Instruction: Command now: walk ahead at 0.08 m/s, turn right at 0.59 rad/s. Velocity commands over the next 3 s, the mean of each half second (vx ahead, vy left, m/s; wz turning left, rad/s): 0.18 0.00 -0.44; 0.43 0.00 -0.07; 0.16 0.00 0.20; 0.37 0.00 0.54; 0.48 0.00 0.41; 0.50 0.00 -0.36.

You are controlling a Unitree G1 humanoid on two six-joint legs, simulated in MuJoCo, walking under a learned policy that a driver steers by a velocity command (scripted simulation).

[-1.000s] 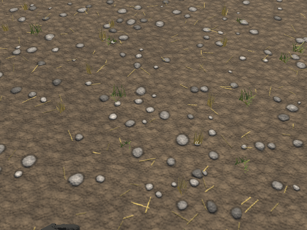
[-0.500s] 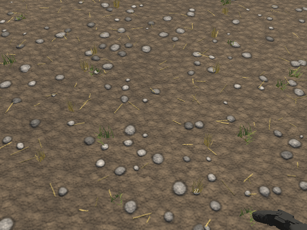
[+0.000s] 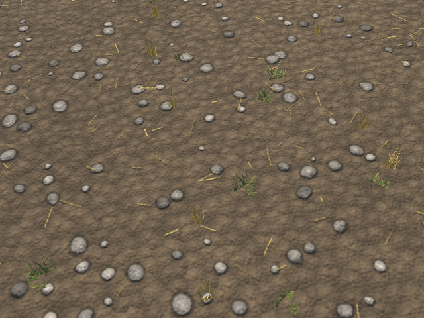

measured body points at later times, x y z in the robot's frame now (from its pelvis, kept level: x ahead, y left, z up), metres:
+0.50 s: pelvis +0.06 +0.03 +0.02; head +0.06 +0.05 +0.47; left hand +0.23 +0.26 -0.10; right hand +0.06 -0.25 -0.09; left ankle +0.06 +0.13 -0.72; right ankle +0.08 -0.08 -0.68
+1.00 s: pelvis +0.25 -0.07 +0.02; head +0.27 -0.09 +0.47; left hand +0.43 +0.15 -0.09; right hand +0.20 -0.32 -0.12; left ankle +0.20 +0.08 -0.64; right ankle +0.25 -0.14 -0.72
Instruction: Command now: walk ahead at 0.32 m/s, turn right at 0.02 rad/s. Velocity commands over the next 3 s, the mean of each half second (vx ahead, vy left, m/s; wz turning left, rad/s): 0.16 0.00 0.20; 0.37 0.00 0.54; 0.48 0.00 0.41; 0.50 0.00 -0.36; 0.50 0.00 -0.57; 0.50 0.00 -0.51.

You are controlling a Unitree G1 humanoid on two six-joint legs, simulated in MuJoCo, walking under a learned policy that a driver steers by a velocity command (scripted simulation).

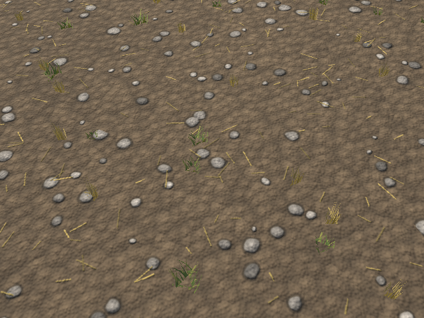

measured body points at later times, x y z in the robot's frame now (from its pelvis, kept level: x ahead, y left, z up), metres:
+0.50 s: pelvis +0.14 +0.02 -0.01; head +0.17 +0.04 +0.44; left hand +0.20 +0.28 -0.15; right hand +0.25 -0.24 -0.13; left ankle +0.21 +0.08 -0.74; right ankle +0.12 -0.11 -0.68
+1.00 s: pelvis +0.24 +0.02 +0.01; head +0.26 +0.00 +0.46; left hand +0.13 +0.27 -0.11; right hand +0.49 -0.16 -0.11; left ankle +0.25 +0.17 -0.66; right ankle +0.21 -0.12 -0.74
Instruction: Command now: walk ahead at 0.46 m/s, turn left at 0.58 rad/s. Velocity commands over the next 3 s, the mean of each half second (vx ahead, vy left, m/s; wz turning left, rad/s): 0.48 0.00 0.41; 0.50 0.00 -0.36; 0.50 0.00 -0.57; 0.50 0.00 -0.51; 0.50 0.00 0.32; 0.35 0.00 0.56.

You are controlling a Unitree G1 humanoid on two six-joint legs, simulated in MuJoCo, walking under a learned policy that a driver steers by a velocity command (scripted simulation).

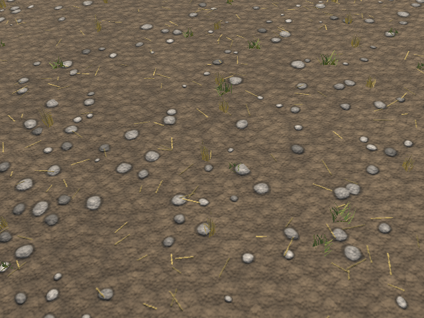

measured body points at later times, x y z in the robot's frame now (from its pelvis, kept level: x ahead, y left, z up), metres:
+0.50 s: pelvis +0.26 +0.09 +0.00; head +0.28 +0.10 +0.45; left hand +0.30 +0.36 -0.13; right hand +0.35 -0.16 -0.13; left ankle +0.20 +0.13 -0.75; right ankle +0.40 -0.04 -0.68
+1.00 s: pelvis +0.56 +0.09 +0.00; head +0.59 +0.08 +0.44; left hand +0.59 +0.38 -0.13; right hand +0.70 -0.16 -0.12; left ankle +0.64 +0.27 -0.68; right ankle +0.54 +0.05 -0.75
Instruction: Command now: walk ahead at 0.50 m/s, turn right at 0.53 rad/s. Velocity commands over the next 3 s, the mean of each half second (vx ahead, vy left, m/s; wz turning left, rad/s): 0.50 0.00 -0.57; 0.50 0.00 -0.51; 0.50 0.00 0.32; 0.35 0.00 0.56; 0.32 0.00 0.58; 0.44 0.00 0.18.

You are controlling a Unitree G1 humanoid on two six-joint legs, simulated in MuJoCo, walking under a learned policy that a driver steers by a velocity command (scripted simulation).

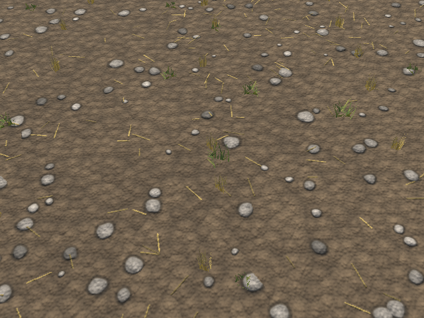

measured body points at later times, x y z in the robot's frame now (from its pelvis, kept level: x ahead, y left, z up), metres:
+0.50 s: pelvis +0.28 +0.05 +0.00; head +0.31 +0.05 +0.45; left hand +0.48 +0.27 -0.12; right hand +0.26 -0.24 -0.11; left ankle +0.29 +0.14 -0.74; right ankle +0.27 -0.09 -0.66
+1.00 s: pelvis +0.51 -0.11 +0.00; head +0.53 -0.13 +0.45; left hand +0.72 +0.09 -0.12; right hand +0.46 -0.38 -0.13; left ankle +0.63 +0.02 -0.66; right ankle +0.49 -0.14 -0.74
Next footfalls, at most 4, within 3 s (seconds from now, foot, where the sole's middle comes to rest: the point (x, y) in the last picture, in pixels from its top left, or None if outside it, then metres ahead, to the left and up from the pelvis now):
0.24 left None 0.33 0.13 -0.78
0.76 right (284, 303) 0.52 -0.16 -0.78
1.34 left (283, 208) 0.86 -0.19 -0.78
1.82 right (339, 158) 1.10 -0.43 -0.78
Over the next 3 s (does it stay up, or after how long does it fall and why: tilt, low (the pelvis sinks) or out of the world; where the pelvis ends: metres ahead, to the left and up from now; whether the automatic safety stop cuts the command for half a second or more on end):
stays up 1.36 -0.23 0.00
